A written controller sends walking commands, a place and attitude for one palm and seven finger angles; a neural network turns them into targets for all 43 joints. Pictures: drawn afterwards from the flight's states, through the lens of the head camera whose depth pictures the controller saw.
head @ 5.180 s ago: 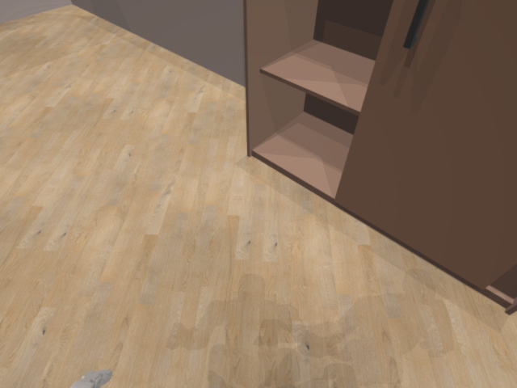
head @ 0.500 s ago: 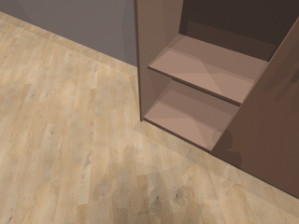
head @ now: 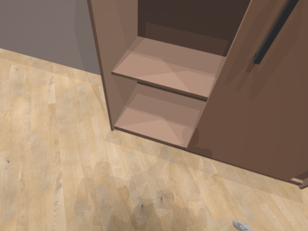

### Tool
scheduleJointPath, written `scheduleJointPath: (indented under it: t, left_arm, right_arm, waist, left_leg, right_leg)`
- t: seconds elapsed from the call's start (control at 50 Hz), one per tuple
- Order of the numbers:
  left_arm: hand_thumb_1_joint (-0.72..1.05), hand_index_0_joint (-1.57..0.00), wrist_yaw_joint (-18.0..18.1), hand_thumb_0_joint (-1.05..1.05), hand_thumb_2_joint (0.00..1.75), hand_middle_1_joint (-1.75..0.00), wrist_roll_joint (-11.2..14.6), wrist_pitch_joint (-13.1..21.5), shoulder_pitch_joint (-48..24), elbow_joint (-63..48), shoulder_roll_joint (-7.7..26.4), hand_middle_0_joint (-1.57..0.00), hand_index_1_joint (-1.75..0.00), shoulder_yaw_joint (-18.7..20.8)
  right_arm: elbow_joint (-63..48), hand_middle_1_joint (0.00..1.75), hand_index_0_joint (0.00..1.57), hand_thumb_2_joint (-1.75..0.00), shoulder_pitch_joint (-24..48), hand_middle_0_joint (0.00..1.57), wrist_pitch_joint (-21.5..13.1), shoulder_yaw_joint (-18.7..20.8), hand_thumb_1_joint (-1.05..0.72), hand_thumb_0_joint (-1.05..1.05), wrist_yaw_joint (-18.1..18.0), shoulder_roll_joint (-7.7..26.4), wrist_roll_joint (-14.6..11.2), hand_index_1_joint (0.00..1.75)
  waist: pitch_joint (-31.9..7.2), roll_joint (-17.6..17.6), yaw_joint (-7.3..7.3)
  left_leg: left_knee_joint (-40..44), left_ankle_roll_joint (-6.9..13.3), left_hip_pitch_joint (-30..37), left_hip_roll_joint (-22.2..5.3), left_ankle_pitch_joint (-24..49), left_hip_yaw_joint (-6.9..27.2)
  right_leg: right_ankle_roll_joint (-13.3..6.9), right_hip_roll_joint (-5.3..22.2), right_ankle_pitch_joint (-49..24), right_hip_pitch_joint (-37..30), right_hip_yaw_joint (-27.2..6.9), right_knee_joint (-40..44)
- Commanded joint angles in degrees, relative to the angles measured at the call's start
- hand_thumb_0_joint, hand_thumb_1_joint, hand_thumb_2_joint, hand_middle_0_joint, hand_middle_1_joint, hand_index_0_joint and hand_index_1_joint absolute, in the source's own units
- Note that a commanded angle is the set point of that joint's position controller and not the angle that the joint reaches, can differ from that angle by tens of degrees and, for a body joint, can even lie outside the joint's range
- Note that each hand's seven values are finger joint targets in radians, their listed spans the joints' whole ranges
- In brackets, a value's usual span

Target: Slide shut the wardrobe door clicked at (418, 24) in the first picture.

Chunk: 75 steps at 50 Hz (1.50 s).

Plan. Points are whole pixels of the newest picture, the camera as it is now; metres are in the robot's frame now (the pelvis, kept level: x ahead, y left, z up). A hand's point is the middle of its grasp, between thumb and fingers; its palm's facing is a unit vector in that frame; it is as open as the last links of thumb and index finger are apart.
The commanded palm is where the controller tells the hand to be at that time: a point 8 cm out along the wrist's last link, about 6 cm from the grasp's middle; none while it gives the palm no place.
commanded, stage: turn to face it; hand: right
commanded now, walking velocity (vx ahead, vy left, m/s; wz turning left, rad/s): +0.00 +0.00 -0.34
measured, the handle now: (279, 19) +0.69 -0.31 +0.24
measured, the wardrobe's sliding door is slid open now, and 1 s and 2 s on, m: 0.57 0.57 0.57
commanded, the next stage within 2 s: take the last steps up to it in 0.18 s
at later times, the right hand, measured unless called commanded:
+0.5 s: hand out of the picture -0.06 -0.24 -0.17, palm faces +0.22 +0.95 -0.21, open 7.4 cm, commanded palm none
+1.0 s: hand (223, 220) +0.20 -0.20 -0.15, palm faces +0.20 +0.96 -0.20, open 7.3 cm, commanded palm none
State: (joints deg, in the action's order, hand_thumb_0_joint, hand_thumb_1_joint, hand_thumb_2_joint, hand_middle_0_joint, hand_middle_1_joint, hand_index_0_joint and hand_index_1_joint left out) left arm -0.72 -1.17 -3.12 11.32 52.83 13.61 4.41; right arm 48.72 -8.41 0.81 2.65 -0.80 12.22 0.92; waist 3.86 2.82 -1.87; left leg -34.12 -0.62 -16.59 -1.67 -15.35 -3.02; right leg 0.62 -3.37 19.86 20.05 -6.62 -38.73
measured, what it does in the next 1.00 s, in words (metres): walks ahead: right foot, then left foot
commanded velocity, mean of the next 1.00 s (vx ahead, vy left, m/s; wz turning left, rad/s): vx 0.21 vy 0.01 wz -0.10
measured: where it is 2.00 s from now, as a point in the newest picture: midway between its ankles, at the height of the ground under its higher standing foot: (150, 227)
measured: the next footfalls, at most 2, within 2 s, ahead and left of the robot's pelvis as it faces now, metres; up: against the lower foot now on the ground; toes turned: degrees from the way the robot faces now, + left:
right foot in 0.40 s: -0.01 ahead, -0.13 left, +0.00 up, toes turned -12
left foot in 0.90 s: +0.25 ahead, +0.06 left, +0.00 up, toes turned -3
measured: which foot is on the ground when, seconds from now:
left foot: down 0.00-0.40, up 0.42-0.88, down 0.90-1.00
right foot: up 0.00-0.38, down 0.40-0.92, up 0.94-1.00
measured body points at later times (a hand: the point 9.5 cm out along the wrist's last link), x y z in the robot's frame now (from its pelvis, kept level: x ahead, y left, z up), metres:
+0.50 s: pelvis -0.01 -0.04 +0.01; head +0.00 -0.06 +0.46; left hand +0.12 +0.19 -0.12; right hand -0.07 -0.29 -0.15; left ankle +0.01 +0.10 -0.68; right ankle -0.05 -0.12 -0.73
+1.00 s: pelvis +0.13 -0.01 +0.00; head +0.15 +0.01 +0.45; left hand +0.07 +0.22 -0.16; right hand +0.19 -0.25 -0.14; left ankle +0.20 +0.06 -0.73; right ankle -0.02 -0.11 -0.66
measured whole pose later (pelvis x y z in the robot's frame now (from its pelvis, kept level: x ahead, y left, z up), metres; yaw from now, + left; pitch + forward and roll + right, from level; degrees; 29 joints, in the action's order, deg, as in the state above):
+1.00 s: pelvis +0.13 -0.01 +0.00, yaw -12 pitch -2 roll +0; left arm 0.5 -1.0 0.6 25.2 67.2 8.2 2.5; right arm 57.5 -7.9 -3.7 2.5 0.5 8.8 1.0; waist 4.0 2.0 -2.3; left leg -34.6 3.5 -19.1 -2.2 -13.5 -9.1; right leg -1.6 1.8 26.7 13.7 0.6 -60.0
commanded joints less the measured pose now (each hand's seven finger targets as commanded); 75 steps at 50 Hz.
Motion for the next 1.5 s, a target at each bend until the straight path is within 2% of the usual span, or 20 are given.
scheduleJointPath:
  t: [0.0, 0.06, 0.26, 0.34, 0.38, 0.4, 0.44, 0.56, 0.76, 0.84, 0.86, 0.88, 0.9, 0.92, 0.96, 1.06, 1.3, 1.34, 1.4, 1.48]
  left_arm:
    - [0.90, -0.20, 0.1, 0.00, 0.90, -0.30, 0.0, -0.2, -0.6, -5.0, 6.7, -0.20, -0.30, 2.4]
    - [0.90, -0.20, -0.7, 0.00, 0.90, -0.30, -0.3, -0.4, 1.5, -2.2, 5.3, -0.20, -0.30, 1.5]
    - [0.90, -0.20, 0.2, 0.00, 0.90, -0.30, 0.9, 0.8, -4.5, -1.6, 2.4, -0.20, -0.30, -0.9]
    - [0.90, -0.20, 0.5, 0.00, 0.90, -0.30, 0.3, 2.6, 3.0, 1.6, 3.4, -0.20, -0.30, -1.4]
    - [0.90, -0.20, 0.8, 0.00, 0.90, -0.30, -0.7, 3.1, 7.8, 2.5, 12.7, -0.20, -0.30, 0.5]
    - [0.90, -0.20, 1.1, 0.00, 0.90, -0.30, -0.5, 3.0, 9.9, 3.2, 12.7, -0.20, -0.30, 0.5]
    - [0.90, -0.20, 2.0, 0.00, 0.90, -0.30, -0.3, 3.7, 7.5, 3.5, 8.2, -0.20, -0.30, -0.8]
    - [0.90, -0.20, 2.5, 0.00, 0.90, -0.30, 0.5, 6.1, 9.7, 5.3, 4.4, -0.20, -0.30, -1.6]
    - [0.90, -0.20, 2.8, 0.00, 0.90, -0.30, -0.4, 6.5, 15.9, 10.2, 3.7, -0.20, -0.30, -1.1]
    - [0.90, -0.20, 2.8, 0.00, 0.90, -0.30, -0.4, 6.3, 15.1, 11.3, 3.7, -0.20, -0.30, -1.2]
    - [0.90, -0.20, 2.6, 0.00, 0.90, -0.30, 0.1, 6.5, 15.2, 11.3, 3.3, -0.20, -0.30, -1.3]
    - [0.90, -0.20, 2.1, 0.00, 0.90, -0.30, 0.7, 7.0, 16.0, 10.5, 0.9, -0.20, -0.30, -1.5]
    - [0.90, -0.20, 2.0, 0.00, 0.90, -0.30, 1.0, 6.8, 17.1, 8.5, -0.9, -0.20, -0.30, -1.8]
    - [0.90, -0.20, 1.8, 0.00, 0.90, -0.30, 1.0, 6.3, 14.0, 8.8, 1.0, -0.20, -0.30, -1.2]
    - [0.90, -0.20, 1.1, 0.00, 0.90, -0.30, 0.2, 5.5, 8.9, 7.7, -0.7, -0.20, -0.30, -0.8]
    - [0.90, -0.20, 0.6, 0.00, 0.90, -0.30, -0.6, 3.3, 13.9, 9.5, -4.2, -0.20, -0.30, -1.2]
    - [0.90, -0.20, 0.1, 0.00, 0.90, -0.30, 0.0, 5.2, 0.8, 5.0, -2.4, -0.20, -0.30, -2.1]
    - [0.90, -0.20, 1.0, 0.00, 0.90, -0.30, 0.0, 6.1, 5.7, 7.5, -1.4, -0.20, -0.30, -2.8]
    - [0.90, -0.20, 3.2, 0.00, 0.90, -0.30, 0.7, 5.6, 5.7, 8.6, 3.6, -0.20, -0.30, -3.0]
    - [0.90, -0.20, 4.6, 0.00, 0.90, -0.30, 0.8, 3.8, 3.1, 8.2, 4.4, -0.20, -0.30, -1.6]
  right_arm:
    - [-4.0, 0.30, 0.20, -0.90, -3.0, 0.20, -0.8, 3.1, -0.90, 0.00, -1.5, 12.4, 0.1, 0.30]
    - [-4.1, 0.30, 0.20, -0.90, 0.5, 0.20, -1.4, 1.9, -0.90, 0.00, -1.2, 8.5, 0.2, 0.30]
    - [3.0, 0.30, 0.20, -0.90, -10.7, 0.20, -1.2, 2.8, -0.90, 0.00, -1.2, 12.0, 1.0, 0.30]
    - [5.0, 0.30, 0.20, -0.90, -8.2, 0.20, -0.9, 2.5, -0.90, 0.00, -0.7, 10.7, 0.1, 0.30]
    - [2.6, 0.30, 0.20, -0.90, -7.5, 0.20, -0.4, 0.9, -0.90, 0.00, 0.4, 4.0, -0.1, 0.30]
    - [1.3, 0.30, 0.20, -0.90, -2.2, 0.20, -0.3, 0.7, -0.90, 0.00, 0.3, 5.3, 0.8, 0.30]
    - [3.1, 0.30, 0.20, -0.90, -0.7, 0.20, -0.7, 1.0, -0.90, 0.00, 1.1, 5.3, 0.8, 0.30]
    - [8.0, 0.30, 0.20, -0.90, -6.2, 0.20, -1.0, 0.3, -0.90, 0.00, 1.7, 3.8, 0.6, 0.30]
    - [5.2, 0.30, 0.20, -0.90, 4.4, 0.20, -1.8, 0.2, -0.90, 0.00, 2.1, 1.0, 0.1, 0.30]
    - [7.4, 0.30, 0.20, -0.90, -3.0, 0.20, -2.8, 1.0, -0.90, 0.00, 2.0, 1.7, 0.2, 0.30]
    - [9.8, 0.30, 0.20, -0.90, -10.6, 0.20, -3.5, 1.6, -0.90, 0.00, 1.7, 3.6, 0.3, 0.30]
    - [12.2, 0.30, 0.20, -0.90, -19.0, 0.20, -4.4, 2.7, -0.90, 0.00, 1.0, 8.2, 0.8, 0.30]
    - [13.1, 0.30, 0.20, -0.90, -24.0, 0.20, -4.4, 3.5, -0.90, 0.00, 0.3, 12.8, 0.2, 0.30]
    - [12.8, 0.30, 0.20, -0.90, -20.8, 0.20, -4.2, 3.6, -0.90, 0.00, 0.2, 12.3, -0.6, 0.30]
    - [9.9, 0.30, 0.20, -0.90, -10.8, 0.20, -3.9, 2.2, -0.90, 0.00, -0.2, 6.7, -0.3, 0.30]
    - [9.7, 0.30, 0.20, -0.90, -7.8, 0.20, -5.0, 0.8, -0.90, 0.00, -0.5, 0.9, 0.3, 0.30]
    - [13.6, 0.30, 0.20, -0.90, -14.4, 0.20, -4.5, 0.9, -0.90, 0.00, -0.3, 4.3, 0.5, 0.30]
    - [14.1, 0.30, 0.20, -0.90, -13.6, 0.20, -3.7, 0.0, -0.90, 0.00, -0.8, 1.5, 0.0, 0.30]
    - [16.1, 0.30, 0.20, -0.90, -18.6, 0.20, -2.2, -1.8, -0.90, 0.00, -1.9, -1.6, -1.0, 0.30]
    - [14.8, 0.30, 0.20, -0.90, -15.0, 0.20, 0.4, -0.6, -0.90, 0.00, -1.9, 1.4, -0.1, 0.30]
  waist:
    - [-3.1, -15.5, 1.79]
    - [-0.5, -12.1, -0.07]
    - [-7.0, -14.7, 4.93]
    - [-7.9, -12.4, 1.07]
    - [-4.7, 14.8, -1.48]
    - [-1.3, 13.9, -3.62]
    - [5.2, 8.5, -1.56]
    - [2.2, 3.7, 1.17]
    - [6.0, 4.7, -0.92]
    - [2.4, 2.1, 2.92]
    - [-2.1, -1.0, 6.21]
    - [-8.6, -9.9, 9.05]
    - [-12.4, -19.3, 8.62]
    - [-11.2, -14.4, 8.71]
    - [0.3, -7.1, 5.28]
    - [0.4, -8.6, -0.18]
    - [0.0, -8.3, 2.82]
    - [-2.3, -3.7, 0.78]
    - [-8.0, 9.0, 2.67]
    - [-5.1, 5.6, 1.67]
  left_leg:
    - [20.7, 8.7, 1.7, -21.8, 2.2, 20.5]
    - [18.7, 6.9, 1.4, -15.1, 5.0, 7.8]
    - [11.3, 9.7, 15.2, -17.1, 33.5, 4.6]
    - [8.0, 3.8, 5.8, -14.2, 7.9, 0.7]
    - [-11.4, -1.7, -17.8, -2.9, -18.3, -7.3]
    - [-19.3, -1.0, -19.7, -3.4, -19.7, -2.8]
    - [-26.4, -0.4, -22.0, -4.6, -11.7, 1.1]
    - [-26.0, -2.1, -19.5, -4.6, -0.4, 0.4]
    - [-7.8, -0.9, -14.9, -4.1, -0.3, -1.8]
    - [3.0, 1.2, 1.6, 0.0, 2.4, -5.0]
    - [6.4, 2.1, 12.3, -0.6, 5.2, -3.4]
    - [8.7, 6.3, 26.9, -11.8, 5.1, 9.3]
    - [16.6, 11.8, 31.3, -25.6, 9.9, 29.4]
    - [20.4, 13.2, 23.1, -24.9, -3.0, 30.0]
    - [24.7, 11.7, 7.1, -21.5, -14.6, 23.0]
    - [26.2, 8.6, -1.8, -13.7, 1.2, 5.1]
    - [19.2, 9.8, 7.7, -13.8, 14.7, 4.3]
    - [8.8, 5.5, 4.7, -8.4, 20.1, 0.5]
    - [-1.8, -0.8, 1.1, -2.3, -12.8, -0.9]
    - [-13.9, -0.9, -3.8, -2.6, -15.0, 2.6]
  right_leg:
    - [0.3, 1.9, 9.6, 10.1, 0.0, -29.3]
    - [1.6, 3.7, 0.7, 10.2, 3.2, -32.0]
    - [2.0, 2.9, 8.0, 1.8, 9.2, -4.0]
    - [0.2, 3.6, -3.7, -14.6, 11.1, 16.9]
    - [-8.7, 23.3, 1.6, -24.9, -14.1, 25.4]
    - [-12.1, 25.5, 8.4, -19.5, -17.9, 28.6]
    - [-11.8, 21.7, 6.8, -14.7, -13.8, 29.9]
    - [-10.8, 16.3, -15.3, -18.4, -2.6, 28.9]
    - [-10.9, 18.5, -20.7, -17.7, -1.2, 27.1]
    - [-8.6, 15.9, -27.1, -13.6, 1.6, 17.0]
    - [-6.7, 13.3, -28.7, -10.7, 4.4, 7.4]
    - [-3.9, 8.9, -18.7, 0.5, 8.7, -7.9]
    - [-2.2, 2.4, 12.1, 11.0, 10.3, -25.2]
    - [-3.2, 5.5, 11.8, 10.4, 5.0, -31.3]
    - [-2.9, 9.4, 3.1, 13.0, 4.8, -33.6]
    - [-0.1, 10.2, -4.7, 6.2, 8.3, -22.2]
    - [-0.9, 6.7, -5.6, -0.4, 11.8, 4.8]
    - [-0.9, 7.5, -19.8, -13.2, 9.8, 15.8]
    - [-9.7, 23.1, -63.7, -20.3, -1.3, 16.2]
    - [-11.5, 23.6, -66.2, -19.0, -0.1, 17.5]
